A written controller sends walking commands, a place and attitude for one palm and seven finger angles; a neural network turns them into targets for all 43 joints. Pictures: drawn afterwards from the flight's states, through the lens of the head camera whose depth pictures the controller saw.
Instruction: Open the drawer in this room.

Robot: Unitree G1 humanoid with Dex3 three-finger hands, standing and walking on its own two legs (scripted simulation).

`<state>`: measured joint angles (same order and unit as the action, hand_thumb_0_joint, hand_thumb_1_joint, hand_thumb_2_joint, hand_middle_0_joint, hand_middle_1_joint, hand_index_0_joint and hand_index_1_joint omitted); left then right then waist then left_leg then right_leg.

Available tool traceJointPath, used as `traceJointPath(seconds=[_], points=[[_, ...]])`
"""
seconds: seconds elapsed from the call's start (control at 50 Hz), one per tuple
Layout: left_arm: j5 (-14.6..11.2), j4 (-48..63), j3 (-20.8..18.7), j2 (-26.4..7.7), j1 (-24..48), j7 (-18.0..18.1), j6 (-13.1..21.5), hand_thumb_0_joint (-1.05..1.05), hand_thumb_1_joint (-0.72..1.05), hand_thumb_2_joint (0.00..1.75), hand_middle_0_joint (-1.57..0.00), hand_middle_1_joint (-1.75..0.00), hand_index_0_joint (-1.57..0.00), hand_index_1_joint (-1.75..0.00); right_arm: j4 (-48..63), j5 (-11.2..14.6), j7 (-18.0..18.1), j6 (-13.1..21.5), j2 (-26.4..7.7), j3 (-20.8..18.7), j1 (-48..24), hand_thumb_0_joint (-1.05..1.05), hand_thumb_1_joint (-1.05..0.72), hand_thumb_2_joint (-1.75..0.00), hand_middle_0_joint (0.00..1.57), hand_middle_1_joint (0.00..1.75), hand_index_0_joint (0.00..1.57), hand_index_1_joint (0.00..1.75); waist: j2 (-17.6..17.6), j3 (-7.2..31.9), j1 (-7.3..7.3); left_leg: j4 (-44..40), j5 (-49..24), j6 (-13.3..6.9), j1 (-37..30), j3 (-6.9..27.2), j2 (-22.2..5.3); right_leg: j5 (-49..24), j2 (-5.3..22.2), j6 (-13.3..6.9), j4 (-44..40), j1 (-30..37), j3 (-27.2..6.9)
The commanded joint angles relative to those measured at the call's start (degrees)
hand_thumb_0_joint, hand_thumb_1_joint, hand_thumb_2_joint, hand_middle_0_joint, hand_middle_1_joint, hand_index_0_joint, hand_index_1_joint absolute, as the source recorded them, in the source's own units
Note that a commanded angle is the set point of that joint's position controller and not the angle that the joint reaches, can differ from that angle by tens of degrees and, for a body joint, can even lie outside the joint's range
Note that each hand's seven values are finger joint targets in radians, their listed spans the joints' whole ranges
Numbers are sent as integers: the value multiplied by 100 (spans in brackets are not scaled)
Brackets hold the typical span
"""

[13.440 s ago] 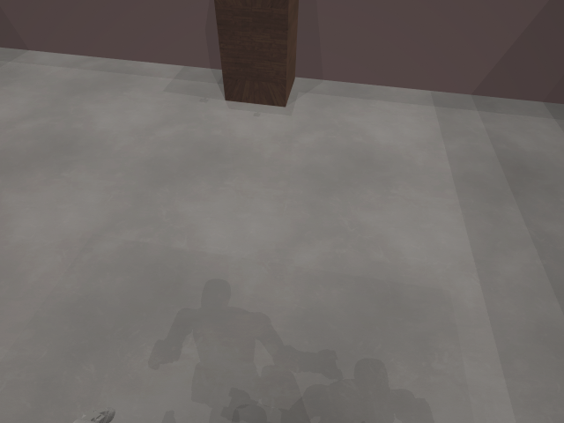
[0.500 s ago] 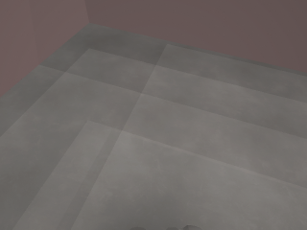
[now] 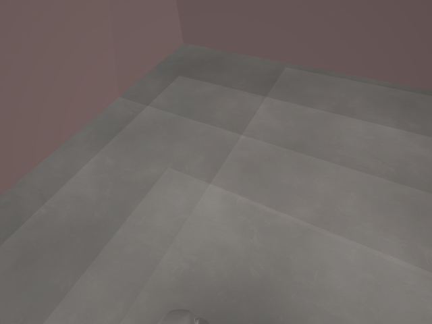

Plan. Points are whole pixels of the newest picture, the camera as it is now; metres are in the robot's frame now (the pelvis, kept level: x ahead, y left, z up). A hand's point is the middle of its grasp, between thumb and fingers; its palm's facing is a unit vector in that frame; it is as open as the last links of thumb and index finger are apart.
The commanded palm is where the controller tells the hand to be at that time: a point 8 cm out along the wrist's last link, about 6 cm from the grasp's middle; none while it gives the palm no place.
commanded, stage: turn or walk to find it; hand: left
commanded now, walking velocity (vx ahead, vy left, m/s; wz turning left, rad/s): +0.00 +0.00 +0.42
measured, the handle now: out of the picture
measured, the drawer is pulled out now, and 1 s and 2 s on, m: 0.00 0.00 0.00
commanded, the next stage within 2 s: none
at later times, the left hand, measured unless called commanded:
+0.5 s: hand out of the picture -0.02 +0.28 -0.17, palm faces +0.26 -0.94 -0.23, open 7.4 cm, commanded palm none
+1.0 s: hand out of the picture -0.03 +0.20 -0.14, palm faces +0.40 -0.87 -0.29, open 7.4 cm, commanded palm none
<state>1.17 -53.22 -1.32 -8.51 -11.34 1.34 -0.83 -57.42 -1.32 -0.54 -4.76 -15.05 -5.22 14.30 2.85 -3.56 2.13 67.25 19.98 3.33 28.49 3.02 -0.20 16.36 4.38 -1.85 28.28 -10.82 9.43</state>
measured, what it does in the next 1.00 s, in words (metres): steps on the spot, turning left: left foot, then right foot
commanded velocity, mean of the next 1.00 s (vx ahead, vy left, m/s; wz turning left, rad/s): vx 0.00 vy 0.00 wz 0.42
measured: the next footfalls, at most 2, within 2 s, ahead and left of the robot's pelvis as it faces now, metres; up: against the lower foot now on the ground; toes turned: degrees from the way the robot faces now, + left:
left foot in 0.26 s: +0.00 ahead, +0.15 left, +0.00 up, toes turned +11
right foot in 0.80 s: +0.03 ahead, -0.08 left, +0.00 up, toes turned +15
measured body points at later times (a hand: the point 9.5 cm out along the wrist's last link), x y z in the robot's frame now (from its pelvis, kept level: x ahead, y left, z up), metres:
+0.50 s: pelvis -0.02 +0.06 +0.00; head +0.00 +0.09 +0.45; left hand -0.04 +0.33 -0.16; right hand +0.13 -0.16 -0.13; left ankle -0.04 +0.15 -0.74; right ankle -0.02 -0.11 -0.65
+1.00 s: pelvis -0.03 -0.01 +0.00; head +0.00 -0.04 +0.45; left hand -0.05 +0.24 -0.12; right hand +0.08 -0.24 -0.17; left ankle -0.12 +0.14 -0.64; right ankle -0.01 -0.09 -0.74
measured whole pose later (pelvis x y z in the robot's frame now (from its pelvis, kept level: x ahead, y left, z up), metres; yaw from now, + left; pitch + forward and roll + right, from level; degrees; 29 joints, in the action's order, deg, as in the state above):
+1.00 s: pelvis -0.03 -0.01 +0.00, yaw +25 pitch -1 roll +3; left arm 1.1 -53.2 -1.4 -8.5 -10.7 1.4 -1.0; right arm -57.6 -1.3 -0.5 -4.8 -14.7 -5.3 15.2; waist 3.2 -3.3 2.5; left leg 67.4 20.2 3.0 28.8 3.2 0.6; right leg 16.5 4.2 -2.2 28.4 -10.6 8.6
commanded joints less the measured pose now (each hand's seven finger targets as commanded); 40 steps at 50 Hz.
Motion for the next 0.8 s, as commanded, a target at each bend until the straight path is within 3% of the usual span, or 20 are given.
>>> traceJointPath(seconds=[0.0, 0.08, 0.14, 0.18, 0.2, 0.22, 0.24, 0.26, 0.28, 0.32, 0.34, 0.38, 0.46, 0.6, 0.66, 0.7, 0.72, 0.74, 0.76, 0.78], points=[[10, 293, -337, -1183, -301, 75, 170, 0, 90, 90, -20, -30, -20, -30, 430, 10, -17, 131, -211, -18, -306, 0, -90, -90, 20, 30, 20, 30, -1190, 169, -300, -376, 216, 127, 356, -156, -188, -1825, 1481, -512, -1046, 483, -914], [62, 149, -393, -1374, -577, 55, 133, 0, 90, 90, -20, -30, -20, -30, 541, 50, -12, 182, -106, 67, -709, 0, -90, -90, 20, 30, 20, 30, -1288, 231, -488, -1540, 638, 90, -100, -472, -175, -2559, 1599, -619, -781, 606, -772], [76, 58, -431, -1478, -631, 38, 106, 0, 90, 90, -20, -30, -20, -30, 595, 95, -2, 257, -73, 119, -759, 0, -90, -90, 20, 30, 20, 30, -1513, 452, -535, -2362, 724, -1, -479, -660, -110, -3033, 1649, -635, -475, 792, -708], [59, 45, -448, -1535, -496, 37, 81, 0, 90, 90, -20, -30, -20, -30, 540, 98, 17, 297, -129, 129, -513, 0, -90, -90, 20, 30, 20, 30, -1508, 575, -372, -3071, 289, -57, -991, -783, -81, -2893, 1650, -487, -220, 617, -558], [26, 44, -452, -1530, -377, 32, 64, 0, 90, 90, -20, -30, -20, -30, 481, 88, 16, 330, -179, 122, -310, 0, -90, -90, 20, 30, 20, 30, -1376, 658, -229, -3711, -297, -92, -1437, -793, -87, -2609, 1551, -290, 63, 430, -353], [-31, 81, -440, -1430, -329, 21, 28, 0, 90, 90, -20, -30, -20, -30, 431, 75, 3, 383, -371, 83, -62, 0, -90, -90, 20, 30, 20, 30, -806, 826, -70, -4453, -1151, -168, -2163, -595, -227, -2088, 1353, 3, 675, 2, -88], [-71, 196, -386, -1122, -431, 1, -14, 0, 90, 90, -20, -30, -20, -30, 444, 35, 17, 442, -894, -37, 102, 0, -90, -90, 20, 30, 20, 30, 733, 1008, 7, -4795, -2520, -588, -2997, 935, -1369, -209, 674, 419, 1780, -1190, 194], [-57, 368, -252, -819, -216, 7, -64, 0, 90, 90, -20, -30, -20, -30, 399, 43, 74, 403, -1304, -125, 325, 0, -90, -90, 20, 30, 20, 30, 1574, 861, 124, -4800, -4408, -1217, -3020, 1826, -2301, 2188, 238, 634, 2665, -2041, -122], [-32, 386, -278, -981, -46, 30, -121, 0, 90, 90, -20, -30, -20, -30, 363, 20, 84, 353, -1266, -102, 325, 0, -90, -90, 20, 30, 20, 30, 973, 781, 159, -4716, -3873, -1497, -2576, 1445, -2395, 2101, 318, 527, 3176, -1794, -506], [-18, 208, -328, -989, 126, 7, -181, 0, 90, 90, -20, -30, -20, -30, 443, -2, 193, 382, -945, -14, -174, 0, -90, -90, 20, 30, 20, 30, 1188, 395, 0, -4856, -3336, -1273, -2239, 1231, -1776, 1373, 325, 564, 3528, -2076, -788], [-17, 167, -338, -1038, 113, -38, -156, 0, 90, 90, -20, -30, -20, -30, 519, 8, 196, 391, -813, 39, -359, 0, -90, -90, 20, 30, 20, 30, 829, 260, -69, -4865, -3158, -1221, -2054, 1057, -1612, 1041, 302, 570, 3638, -2036, -804], [-14, 68, -345, -1006, -55, -73, -129, 0, 90, 90, -20, -30, -20, -30, 560, 19, 186, 429, -743, 66, -457, 0, -90, -90, 20, 30, 20, 30, 553, 267, -184, -4871, -3206, -1125, -2078, 751, -1332, 711, 218, 617, 3670, -1941, -762], [-10, 94, -335, -995, -61, -59, -131, 0, 90, 90, -20, -30, -20, -30, 556, 42, 166, 456, -727, 39, -279, 0, -90, -90, 20, 30, 20, 30, 430, 440, -166, -4957, -2971, -1138, -2251, 818, -1235, 454, 167, 714, 3505, -1937, -807], [-49, 383, -288, -872, 452, -18, -109, 0, 90, 90, -20, -30, -20, -30, 532, -15, 150, 407, -750, -38, -17, 0, -90, -90, 20, 30, 20, 30, 593, 473, 15, -4819, -2822, -1376, -2233, 1478, -1336, 951, 4, 687, 2379, -1673, -860], [-75, 415, -263, -804, 378, -10, -70, 0, 90, 90, -20, -30, -20, -30, 561, -35, 146, 374, -751, -54, -61, 0, -90, -90, 20, 30, 20, 30, 618, 553, -29, -4661, -3001, -1351, -1987, 1677, -1221, 981, -174, 604, 1556, -1120, -793], [-98, 359, -274, -820, 155, 1, -36, 0, 90, 90, -20, -30, -20, -30, 579, -27, 136, 366, -743, -71, -129, 0, -90, -90, 20, 30, 20, 30, 609, 660, -131, -4486, -3077, -1255, -1772, 1720, -1074, 576, -297, 549, 846, -619, -725], [-107, 301, -285, -838, -72, 9, -6, 0, 90, 90, -20, -30, -20, -30, 596, -6, 131, 363, -730, -73, -199, 0, -90, -90, 20, 30, 20, 30, 572, 802, -267, -4317, -2939, -1146, -1630, 1657, -963, 118, -296, 531, 261, -207, -701], [-95, 254, -306, -945, -249, 26, 44, 0, 90, 90, -20, -30, -20, -30, 609, 34, 118, 363, -636, -73, -229, 0, -90, -90, 20, 30, 20, 30, 362, 832, -355, -4066, -2530, -928, -1204, 1558, -765, -477, -196, 503, -525, 436, -745], [-50, 224, -362, -1237, -414, 59, 110, 0, 90, 90, -20, -30, -20, -30, 631, 82, 91, 377, -377, -33, -130, 0, -90, -90, 20, 30, 20, 30, -388, 974, -416, -3495, -1461, -601, -390, 1183, -377, -724, 567, 323, -1046, 1352, -1418], [30, 220, -457, -1709, -522, 93, 139, 0, 90, 90, -20, -30, -20, -30, 781, 87, 70, 382, -55, 25, -208, 0, -90, -90, 20, 30, 20, 30, -1941, 810, -501, -2281, 815, -188, 569, 132, 458, -1409, 1972, -284, -1158, 1556, -2700]])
